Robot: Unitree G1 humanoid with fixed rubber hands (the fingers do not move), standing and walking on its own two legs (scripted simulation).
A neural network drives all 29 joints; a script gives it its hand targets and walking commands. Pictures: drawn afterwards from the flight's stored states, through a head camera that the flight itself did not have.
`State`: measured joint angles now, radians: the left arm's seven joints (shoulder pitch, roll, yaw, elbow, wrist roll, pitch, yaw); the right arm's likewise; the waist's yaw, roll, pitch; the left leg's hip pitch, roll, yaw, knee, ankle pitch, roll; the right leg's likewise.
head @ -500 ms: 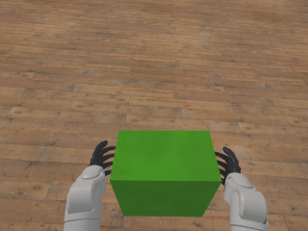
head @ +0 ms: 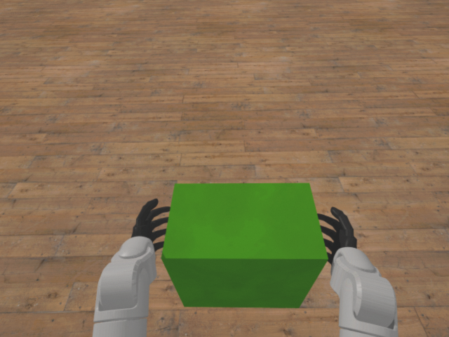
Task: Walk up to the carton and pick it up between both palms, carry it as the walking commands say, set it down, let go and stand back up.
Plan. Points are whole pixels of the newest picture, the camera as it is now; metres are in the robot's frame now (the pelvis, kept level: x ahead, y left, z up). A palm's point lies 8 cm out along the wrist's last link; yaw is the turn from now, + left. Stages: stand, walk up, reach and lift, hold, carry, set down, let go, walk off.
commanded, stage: carry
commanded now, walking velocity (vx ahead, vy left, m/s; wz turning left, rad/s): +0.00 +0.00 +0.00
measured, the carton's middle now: (241, 250) +0.31 -0.01 -0.03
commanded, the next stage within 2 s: none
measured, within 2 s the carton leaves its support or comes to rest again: neither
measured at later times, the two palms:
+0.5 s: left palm (145, 245) +0.27 +0.16 +0.05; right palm (340, 255) +0.26 -0.18 +0.05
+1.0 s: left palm (145, 246) +0.27 +0.16 +0.05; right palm (338, 255) +0.26 -0.18 +0.04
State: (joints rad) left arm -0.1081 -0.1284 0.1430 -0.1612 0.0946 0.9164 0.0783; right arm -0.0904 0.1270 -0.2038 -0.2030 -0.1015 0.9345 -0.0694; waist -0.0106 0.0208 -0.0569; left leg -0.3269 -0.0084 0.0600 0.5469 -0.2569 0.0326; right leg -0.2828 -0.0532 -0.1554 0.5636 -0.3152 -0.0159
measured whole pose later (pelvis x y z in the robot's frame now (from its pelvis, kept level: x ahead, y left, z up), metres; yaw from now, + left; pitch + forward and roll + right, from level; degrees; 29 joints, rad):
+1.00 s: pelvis +0.00 +0.00 +0.00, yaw +0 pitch +2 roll +0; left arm -0.11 -0.13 0.16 -0.07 0.10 0.85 0.08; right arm -0.09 0.13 -0.20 -0.11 -0.10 0.85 -0.08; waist -0.01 0.02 -0.06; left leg -0.33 -0.01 0.06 0.55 -0.26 0.03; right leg -0.28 -0.05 -0.16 0.56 -0.32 -0.02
